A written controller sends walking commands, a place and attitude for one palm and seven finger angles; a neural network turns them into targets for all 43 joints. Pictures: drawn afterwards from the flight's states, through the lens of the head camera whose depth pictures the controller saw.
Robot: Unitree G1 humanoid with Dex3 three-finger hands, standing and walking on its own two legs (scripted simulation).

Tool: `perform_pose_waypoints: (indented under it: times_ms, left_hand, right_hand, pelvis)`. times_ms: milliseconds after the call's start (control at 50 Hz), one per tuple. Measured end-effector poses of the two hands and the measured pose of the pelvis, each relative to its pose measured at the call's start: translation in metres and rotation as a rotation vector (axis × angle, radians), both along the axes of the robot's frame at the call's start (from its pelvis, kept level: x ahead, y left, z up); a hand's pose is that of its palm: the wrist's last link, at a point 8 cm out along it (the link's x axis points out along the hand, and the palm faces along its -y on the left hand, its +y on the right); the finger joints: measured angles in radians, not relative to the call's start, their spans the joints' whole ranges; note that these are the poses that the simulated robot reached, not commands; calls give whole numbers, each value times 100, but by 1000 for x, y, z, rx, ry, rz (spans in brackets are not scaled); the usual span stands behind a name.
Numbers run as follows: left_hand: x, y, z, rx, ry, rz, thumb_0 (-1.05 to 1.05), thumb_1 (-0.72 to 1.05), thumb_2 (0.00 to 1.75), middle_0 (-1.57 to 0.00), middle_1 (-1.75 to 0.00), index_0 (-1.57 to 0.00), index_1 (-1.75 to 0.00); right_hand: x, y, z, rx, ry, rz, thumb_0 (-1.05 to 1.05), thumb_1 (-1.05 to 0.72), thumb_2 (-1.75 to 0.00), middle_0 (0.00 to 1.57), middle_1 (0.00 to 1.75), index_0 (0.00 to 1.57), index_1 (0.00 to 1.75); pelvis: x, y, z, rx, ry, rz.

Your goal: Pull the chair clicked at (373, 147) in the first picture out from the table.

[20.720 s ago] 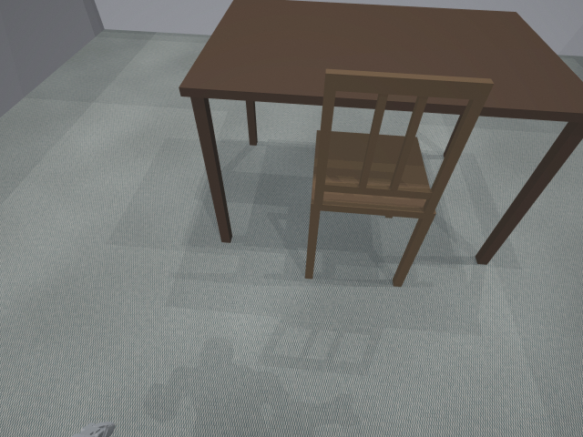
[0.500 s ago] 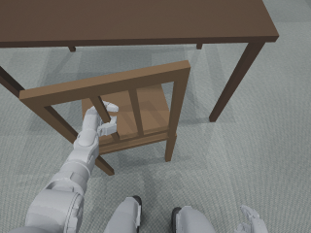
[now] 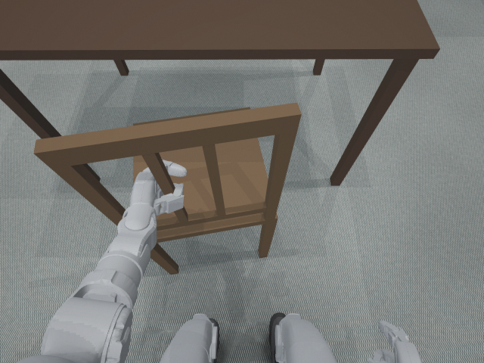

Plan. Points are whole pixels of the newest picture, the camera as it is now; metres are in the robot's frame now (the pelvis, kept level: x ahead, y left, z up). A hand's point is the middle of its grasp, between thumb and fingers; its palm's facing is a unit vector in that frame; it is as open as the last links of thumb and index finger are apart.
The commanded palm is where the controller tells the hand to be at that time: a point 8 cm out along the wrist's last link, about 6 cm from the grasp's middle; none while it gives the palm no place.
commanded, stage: step backward, pulling the chair out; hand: left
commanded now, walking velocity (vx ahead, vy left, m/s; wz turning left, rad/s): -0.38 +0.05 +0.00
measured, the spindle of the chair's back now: (169, 191) +0.42 +0.15 -0.07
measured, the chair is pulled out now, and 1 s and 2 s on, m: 0.22 0.27 0.31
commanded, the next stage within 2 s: none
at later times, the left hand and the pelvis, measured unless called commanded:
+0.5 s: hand (169, 212) +0.36 +0.14 -0.05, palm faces +0.05 -0.98 -0.18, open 5.4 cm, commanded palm +0.37 +0.19 -0.05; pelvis -0.02 +0.00 +0.00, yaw +1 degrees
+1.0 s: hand (165, 223) +0.34 +0.14 -0.05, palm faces +0.03 -0.98 -0.18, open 5.4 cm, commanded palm +0.35 +0.19 -0.05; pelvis -0.04 +0.01 +0.00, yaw +2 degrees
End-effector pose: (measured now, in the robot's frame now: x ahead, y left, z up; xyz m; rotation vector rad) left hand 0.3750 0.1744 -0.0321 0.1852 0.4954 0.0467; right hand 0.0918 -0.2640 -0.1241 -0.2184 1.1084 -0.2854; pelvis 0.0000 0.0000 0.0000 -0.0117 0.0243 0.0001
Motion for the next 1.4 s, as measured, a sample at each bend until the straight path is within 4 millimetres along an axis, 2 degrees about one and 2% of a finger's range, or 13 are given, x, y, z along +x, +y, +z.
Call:
perform_pose_waypoints:
  times_ms: [140,280,360,500,660,820,920,1020,1080,1280,1400]
  left_hand:
    - [-15,8,0,-9,2,-17,6,68,80,-28,-124,-50,-145]
    - [-26,12,0,0,-1,11,6,67,82,-30,-123,-50,-145]
    - [-30,12,0,9,-1,43,6,67,83,-32,-122,-50,-145]
    - [-34,13,1,-5,15,50,7,68,82,-30,-123,-50,-145]
    - [-36,12,1,7,9,75,7,67,83,-32,-123,-50,-145]
    - [-42,12,3,-13,39,59,8,68,80,-28,-124,-50,-145]
    - [-50,16,3,-18,44,34,8,69,79,-26,-125,-50,-145]
    - [-55,18,3,-4,34,42,8,68,80,-29,-124,-50,-145]
    - [-58,17,3,-1,36,58,8,68,81,-30,-124,-50,-145]
    - [-74,15,4,-7,47,59,8,69,79,-28,-123,-50,-145]
    - [-82,15,3,7,34,68,7,67,81,-31,-123,-50,-145]
  right_hand:
    - [-13,7,4,-25,33,31,1,-90,-90,20,30,20,30]
    - [-16,16,-7,35,22,42,1,-90,-90,20,30,20,30]
    - [-18,10,-11,47,8,24,1,-90,-90,20,30,20,30]
    - [-27,-2,-2,-12,43,43,1,-90,-90,20,30,20,30]
    - [-22,-8,-11,19,48,38,1,-90,-90,20,30,20,30]
    - [-25,-8,0,-27,42,57,1,-90,-90,20,30,20,30]
    - [-34,4,3,-36,63,62,1,-90,-90,20,30,20,30]
    - [-42,21,-7,40,86,65,1,-90,-90,20,30,20,30]
    - [-49,25,-11,67,85,45,1,-90,-90,20,30,20,30]
    - [-87,6,-5,4,91,-12,1,-90,-90,20,30,20,30]
    - [-100,-3,-10,0,106,-18,1,-90,-90,20,30,20,30]
  pelvis:
    - [-7,11,1,-3,-5,-11]
    - [-15,-3,-3,3,-30,-14]
    - [-17,-6,-5,12,-19,1]
    - [-18,0,0,25,2,14]
    - [-20,-14,-4,25,-6,21]
    - [-34,2,1,44,12,66]
    - [-40,11,3,47,10,46]
    - [-42,5,3,20,-3,29]
    - [-48,1,2,19,2,32]
    - [-66,9,2,42,16,7]
    - [-67,2,-3,47,5,5]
